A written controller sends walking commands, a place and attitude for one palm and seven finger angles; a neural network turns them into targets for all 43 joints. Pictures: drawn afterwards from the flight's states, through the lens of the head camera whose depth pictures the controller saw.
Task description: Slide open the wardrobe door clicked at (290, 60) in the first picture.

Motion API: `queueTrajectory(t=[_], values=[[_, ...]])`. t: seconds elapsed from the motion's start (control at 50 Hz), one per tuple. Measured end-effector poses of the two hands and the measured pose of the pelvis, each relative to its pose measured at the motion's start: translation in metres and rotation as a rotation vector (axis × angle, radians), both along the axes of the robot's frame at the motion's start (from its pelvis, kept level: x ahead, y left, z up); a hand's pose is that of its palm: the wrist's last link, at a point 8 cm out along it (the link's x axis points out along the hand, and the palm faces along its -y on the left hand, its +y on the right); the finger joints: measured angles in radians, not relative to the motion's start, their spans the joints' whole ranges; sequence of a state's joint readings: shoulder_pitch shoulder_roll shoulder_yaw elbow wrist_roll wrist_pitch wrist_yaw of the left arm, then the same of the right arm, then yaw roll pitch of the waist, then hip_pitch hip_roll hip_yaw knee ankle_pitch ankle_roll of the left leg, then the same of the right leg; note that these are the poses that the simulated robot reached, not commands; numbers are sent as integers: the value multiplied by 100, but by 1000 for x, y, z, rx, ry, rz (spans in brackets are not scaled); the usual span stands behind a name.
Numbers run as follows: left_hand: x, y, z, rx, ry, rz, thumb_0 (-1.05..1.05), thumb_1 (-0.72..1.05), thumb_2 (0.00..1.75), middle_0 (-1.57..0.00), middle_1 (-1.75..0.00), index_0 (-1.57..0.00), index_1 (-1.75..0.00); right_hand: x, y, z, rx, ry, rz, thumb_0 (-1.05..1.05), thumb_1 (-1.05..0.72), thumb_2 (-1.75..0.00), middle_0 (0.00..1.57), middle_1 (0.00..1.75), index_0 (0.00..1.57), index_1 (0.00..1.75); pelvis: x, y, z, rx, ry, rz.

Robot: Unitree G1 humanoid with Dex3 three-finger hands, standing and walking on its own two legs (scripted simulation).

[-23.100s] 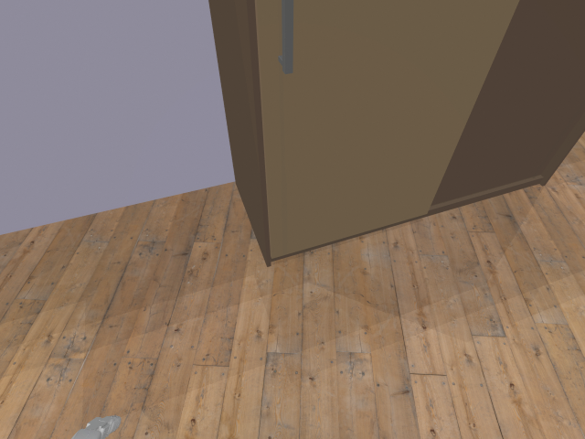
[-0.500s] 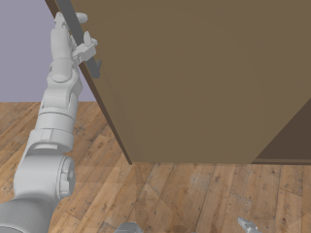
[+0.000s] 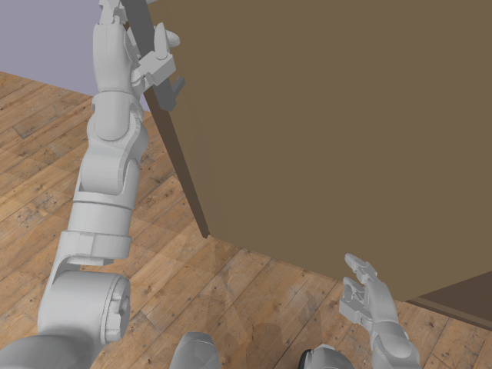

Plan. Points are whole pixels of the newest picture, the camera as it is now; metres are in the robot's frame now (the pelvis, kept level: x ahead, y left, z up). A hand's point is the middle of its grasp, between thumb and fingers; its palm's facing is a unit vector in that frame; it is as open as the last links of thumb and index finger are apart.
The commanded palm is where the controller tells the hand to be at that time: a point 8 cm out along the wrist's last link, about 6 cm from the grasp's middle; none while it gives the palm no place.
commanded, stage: step sideways, sliding the door along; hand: left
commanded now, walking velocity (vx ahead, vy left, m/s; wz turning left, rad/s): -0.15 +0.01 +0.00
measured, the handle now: (150, 17) +0.47 +0.24 +0.24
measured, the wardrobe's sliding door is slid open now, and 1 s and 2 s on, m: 0.02 0.25 0.42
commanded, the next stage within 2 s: none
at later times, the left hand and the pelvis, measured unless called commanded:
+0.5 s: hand (242, 74) +0.42 +0.11 +0.21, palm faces +0.40 -0.92 -0.03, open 6.9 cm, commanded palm +0.38 +0.08 +0.21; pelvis +0.10 -0.08 +0.00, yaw +3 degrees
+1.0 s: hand (345, 102) +0.40 -0.01 +0.21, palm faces +0.14 -0.99 -0.07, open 6.7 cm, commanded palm +0.37 -0.01 +0.21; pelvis +0.08 -0.13 +0.00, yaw -5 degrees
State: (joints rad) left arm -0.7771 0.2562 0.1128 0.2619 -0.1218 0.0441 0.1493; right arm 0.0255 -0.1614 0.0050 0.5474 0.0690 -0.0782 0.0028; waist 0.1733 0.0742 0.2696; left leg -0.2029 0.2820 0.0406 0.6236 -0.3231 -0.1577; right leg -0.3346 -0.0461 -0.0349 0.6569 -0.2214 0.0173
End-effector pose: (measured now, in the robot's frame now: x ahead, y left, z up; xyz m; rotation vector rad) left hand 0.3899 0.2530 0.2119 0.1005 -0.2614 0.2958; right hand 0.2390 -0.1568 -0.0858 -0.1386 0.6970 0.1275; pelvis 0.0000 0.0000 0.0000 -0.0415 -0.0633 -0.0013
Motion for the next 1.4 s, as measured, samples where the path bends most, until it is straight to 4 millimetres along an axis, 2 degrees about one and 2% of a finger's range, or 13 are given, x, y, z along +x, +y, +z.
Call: queueTrajectory(t=[0.08,0.16,0.24,0.36,0.52,0.64,0.76,0.88,1.0,1.06,1.14,1.28,1.4], values=[[-2,-13,-1,19,-9,91,-3,76,88,-44,-140,-9,-131,26,-32,-5,-12,-28,-2,1,-91,-90,20,30,21,30,17,-27,-2,15,18,61],[-3,-27,-1,-1,-13,102,-2,77,88,-44,-140,-7,-133,35,-68,-4,-97,-10,-62,1,-91,-90,20,30,21,30,28,-29,7,30,64,89],[-4,-39,-4,-21,-60,67,-1,78,87,-44,-140,-6,-130,35,-87,-2,-147,50,-76,1,-91,-90,19,30,20,30,43,-34,8,10,64,84],[-7,-65,-5,-28,-83,62,-1,79,86,-42,-140,-7,-124,49,-85,6,-96,50,-12,1,-91,-90,19,30,20,30,70,-51,11,8,38,45],[-11,-107,-6,4,-95,98,-3,79,87,-42,-140,-4,-122,101,-75,0,37,-44,45,1,-91,-90,20,30,21,30,105,-82,0,27,16,67],[-16,-135,-6,-42,-100,9,-1,79,85,-42,-140,-7,-121,93,-104,9,-43,-1,-19,1,-91,-90,20,30,24,32,103,-78,13,76,69,39],[-18,-158,-11,-37,-151,-168,-1,80,84,-40,-140,-3,-114,81,-119,11,-78,6,-93,1,-91,-90,19,30,22,31,102,-71,4,40,50,-7],[-17,-185,-8,-12,-138,-220,0,78,85,-42,-140,-6,-123,70,-122,22,-20,-19,-91,1,-91,-90,19,30,21,30,97,-91,12,15,25,-75],[-18,-216,-6,43,-149,-173,-1,77,87,-44,-140,-8,-131,65,-144,12,56,-64,-81,1,-91,-90,20,30,21,30,83,-133,0,26,15,-86],[-21,-231,-5,40,-132,-163,-1,77,86,-45,-140,-8,-132,56,-166,11,27,-63,-109,1,-91,-90,20,30,21,30,70,-142,4,48,41,-100],[-24,-248,-4,10,-112,-200,0,78,85,-45,-140,-9,-131,30,-197,17,-28,-42,-174,1,-91,-90,20,30,21,30,51,-146,13,80,67,-117],[-21,-269,-8,-2,-170,-345,0,78,83,-45,-140,-10,-130,-44,-241,16,-149,38,-328,1,-91,-90,20,30,20,30,21,-147,2,60,71,-128],[-24,-287,-1,12,-105,-374,1,78,83,-45,-140,-16,-133,-110,-255,15,-138,158,-372,1,-91,-90,19,30,20,30,4,-162,18,-2,48,-184]])
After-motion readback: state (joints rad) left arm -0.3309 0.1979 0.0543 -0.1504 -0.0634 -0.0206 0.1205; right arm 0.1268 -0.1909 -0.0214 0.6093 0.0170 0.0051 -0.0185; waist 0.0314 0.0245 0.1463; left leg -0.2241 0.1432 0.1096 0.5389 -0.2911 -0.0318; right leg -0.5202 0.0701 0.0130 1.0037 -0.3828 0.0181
